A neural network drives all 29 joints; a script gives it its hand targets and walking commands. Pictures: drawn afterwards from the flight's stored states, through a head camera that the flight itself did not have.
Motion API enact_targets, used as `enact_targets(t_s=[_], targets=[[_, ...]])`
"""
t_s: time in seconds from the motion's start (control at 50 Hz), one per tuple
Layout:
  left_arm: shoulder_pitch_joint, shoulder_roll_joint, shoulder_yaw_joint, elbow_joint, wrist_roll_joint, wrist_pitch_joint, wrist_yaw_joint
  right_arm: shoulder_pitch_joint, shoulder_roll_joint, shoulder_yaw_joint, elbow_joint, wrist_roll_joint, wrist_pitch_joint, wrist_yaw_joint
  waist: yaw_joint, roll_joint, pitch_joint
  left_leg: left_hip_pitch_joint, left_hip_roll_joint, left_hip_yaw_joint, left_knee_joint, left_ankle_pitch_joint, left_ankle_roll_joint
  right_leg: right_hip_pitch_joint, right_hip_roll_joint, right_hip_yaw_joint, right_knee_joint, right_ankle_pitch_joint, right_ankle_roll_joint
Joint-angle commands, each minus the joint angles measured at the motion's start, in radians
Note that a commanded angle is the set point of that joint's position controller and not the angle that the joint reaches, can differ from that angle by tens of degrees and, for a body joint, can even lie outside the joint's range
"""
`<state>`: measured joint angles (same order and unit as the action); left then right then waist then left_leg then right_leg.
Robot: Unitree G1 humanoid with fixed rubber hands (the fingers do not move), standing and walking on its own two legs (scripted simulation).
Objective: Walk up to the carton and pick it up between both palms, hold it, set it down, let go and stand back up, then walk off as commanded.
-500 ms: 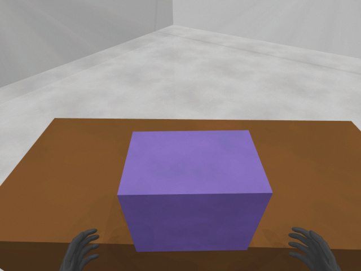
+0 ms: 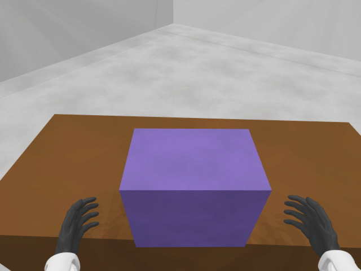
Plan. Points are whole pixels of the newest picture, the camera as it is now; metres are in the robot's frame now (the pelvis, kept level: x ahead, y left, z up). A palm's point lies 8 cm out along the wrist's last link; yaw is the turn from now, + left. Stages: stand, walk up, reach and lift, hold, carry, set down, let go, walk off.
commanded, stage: reach and lift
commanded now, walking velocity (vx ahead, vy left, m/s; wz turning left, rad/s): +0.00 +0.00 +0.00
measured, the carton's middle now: (191, 189) +0.34 -0.01 +0.01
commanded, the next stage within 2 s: none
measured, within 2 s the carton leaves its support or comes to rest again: neither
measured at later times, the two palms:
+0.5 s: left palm (77, 193) +0.27 +0.23 +0.10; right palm (317, 197) +0.27 -0.27 +0.09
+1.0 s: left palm (77, 150) +0.33 +0.23 +0.16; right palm (316, 152) +0.34 -0.27 +0.15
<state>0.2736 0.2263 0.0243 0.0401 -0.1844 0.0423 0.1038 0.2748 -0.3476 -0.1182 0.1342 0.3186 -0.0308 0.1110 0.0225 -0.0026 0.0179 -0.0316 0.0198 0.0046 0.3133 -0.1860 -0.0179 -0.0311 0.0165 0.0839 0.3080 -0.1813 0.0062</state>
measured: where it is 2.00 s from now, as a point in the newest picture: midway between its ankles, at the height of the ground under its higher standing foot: outside the picture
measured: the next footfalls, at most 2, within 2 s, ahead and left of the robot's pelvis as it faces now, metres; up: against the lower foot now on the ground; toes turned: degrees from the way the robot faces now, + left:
none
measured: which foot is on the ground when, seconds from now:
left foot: down 0.00-1.00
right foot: down 0.00-1.00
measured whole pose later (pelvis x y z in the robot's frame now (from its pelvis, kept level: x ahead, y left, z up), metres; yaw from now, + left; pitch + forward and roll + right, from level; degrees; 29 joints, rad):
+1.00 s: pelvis +0.00 -0.01 +0.00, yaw +0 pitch +1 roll +0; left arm -0.37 0.34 0.22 0.00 -0.23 0.65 0.01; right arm -0.39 -0.54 -0.05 0.24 0.50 0.37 0.03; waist 0.00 0.01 -0.02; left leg -0.17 0.04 0.00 0.30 -0.16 -0.03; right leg -0.17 0.04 0.08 0.30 -0.15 -0.01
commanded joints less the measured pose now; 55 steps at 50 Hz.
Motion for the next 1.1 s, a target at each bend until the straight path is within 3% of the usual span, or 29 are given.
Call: enact_targets(t_s=[0.0,0.08,0.12,0.14,0.24,0.3,0.36,0.42,0.52,0.6,0.66,0.68,0.72,0.76,0.86,0.92,1.08], targets=[[-0.102,0.089,0.059,-0.188,0.001,0.051,-0.014,-0.098,-0.164,-0.062,-0.158,0.013,0.026,-0.006,-0.015,0.005,0.015,0.002,-0.025,0.007,-0.061,0.056,-0.021,-0.113,0.018,-0.014,-0.086,0.034,-0.04],[-0.129,0.097,0.077,-0.28,0.001,0.103,-0.023,-0.126,-0.179,-0.066,-0.217,0.023,0.056,-0.017,-0.005,0.006,-0.035,0.045,-0.024,0.009,-0.046,0.138,-0.03,-0.102,0.025,-0.021,-0.081,0.103,-0.043],[-0.143,0.094,0.085,-0.283,-0.01,0.129,-0.033,-0.152,-0.209,-0.081,-0.238,0.031,0.068,-0.026,-0.022,-0.008,-0.037,0.049,-0.029,0.008,-0.037,0.195,-0.033,-0.11,0.03,-0.021,-0.08,0.161,-0.038],[-0.122,0.099,0.102,-0.28,-0.002,0.139,-0.037,-0.138,-0.202,-0.068,-0.241,0.04,0.074,-0.029,-0.006,-0.009,-0.03,0.048,-0.028,0.009,-0.034,0.208,-0.031,-0.102,0.03,-0.023,-0.078,0.174,-0.035],[-0.192,0.116,0.134,-0.319,-0.014,0.201,-0.049,-0.214,-0.225,-0.055,-0.254,0.057,0.118,-0.04,-0.002,-0.023,-0.059,0.058,-0.025,0.016,-0.019,0.257,-0.032,-0.104,0.034,-0.023,-0.071,0.226,-0.036],[-0.234,0.117,0.139,-0.36,-0.023,0.236,-0.061,-0.24,-0.243,-0.052,-0.281,0.071,0.134,-0.052,-0.018,-0.038,-0.115,0.082,-0.032,0.017,-0.004,0.313,-0.027,-0.09,0.037,-0.026,-0.065,0.307,-0.027],[-0.265,0.139,0.157,-0.371,-0.018,0.268,-0.065,-0.277,-0.257,-0.04,-0.268,0.093,0.151,-0.058,-0.011,-0.009,-0.142,0.097,-0.031,0.017,0.004,0.358,-0.033,-0.088,0.033,-0.023,-0.057,0.36,-0.025],[-0.313,0.141,0.173,-0.354,-0.018,0.312,-0.076,-0.327,-0.28,-0.05,-0.255,0.099,0.177,-0.07,-0.03,-0.027,-0.14,0.079,-0.037,0.018,-0.002,0.326,-0.027,-0.076,0.031,-0.022,-0.058,0.37,-0.014],[-0.423,0.166,0.202,-0.378,-0.017,0.37,-0.082,-0.441,-0.306,-0.039,-0.24,0.126,0.215,-0.08,-0.021,-0.017,-0.19,0.075,-0.04,0.024,-0.003,0.312,-0.02,-0.075,0.035,-0.026,-0.051,0.377,-0.005],[-0.548,0.189,0.219,-0.351,-0.028,0.419,-0.084,-0.562,-0.337,-0.041,-0.222,0.13,0.25,-0.079,-0.039,-0.046,-0.218,0.055,-0.039,0.025,-0.014,0.255,-0.008,-0.08,0.037,-0.03,-0.05,0.349,0.002],[-0.601,0.216,0.236,-0.308,-0.027,0.453,-0.089,-0.623,-0.338,-0.026,-0.172,0.162,0.278,-0.08,-0.019,-0.03,-0.227,0.04,-0.039,0.028,-0.016,0.229,-0.001,-0.084,0.031,-0.023,-0.045,0.336,0.004],[-0.614,0.215,0.238,-0.269,-0.024,0.47,-0.094,-0.644,-0.341,-0.021,-0.15,0.161,0.29,-0.082,-0.025,-0.031,-0.221,0.024,-0.041,0.028,-0.022,0.212,0.002,-0.08,0.031,-0.024,-0.046,0.329,0.009],[-0.669,0.221,0.241,-0.256,-0.023,0.492,-0.094,-0.696,-0.347,-0.015,-0.105,0.176,0.311,-0.077,-0.014,-0.021,-0.227,0.023,-0.03,0.028,-0.03,0.19,0.005,-0.097,0.036,-0.031,-0.052,0.255,0.003],[-0.766,0.245,0.238,-0.241,-0.042,0.514,-0.094,-0.804,-0.362,-0.018,-0.116,0.175,0.328,-0.075,-0.013,-0.031,-0.267,0.009,-0.031,0.032,-0.03,0.17,0.007,-0.094,0.035,-0.03,-0.05,0.242,0.004],[-0.829,0.264,0.246,-0.2,-0.035,0.564,-0.091,-0.871,-0.384,-0.008,-0.048,0.187,0.362,-0.082,-0.011,-0.006,-0.302,0.007,-0.031,0.031,-0.015,0.216,0.003,-0.084,0.036,-0.031,-0.041,0.287,0.001],[-0.918,0.275,0.235,-0.171,-0.05,0.59,-0.094,-0.964,-0.399,-0.01,-0.006,0.183,0.384,-0.082,-0.029,-0.021,-0.323,-0.007,-0.028,0.025,-0.018,0.189,0.004,-0.085,0.039,-0.039,-0.039,0.256,0.005],[-1.048,0.316,0.221,-0.058,-0.059,0.611,-0.091,-1.105,-0.389,0.007,0.114,0.18,0.408,-0.086,-0.03,-0.025,-0.355,-0.025,-0.025,0.016,0.002,0.204,0.008,-0.087,0.04,-0.047,-0.024,0.26,0.009]])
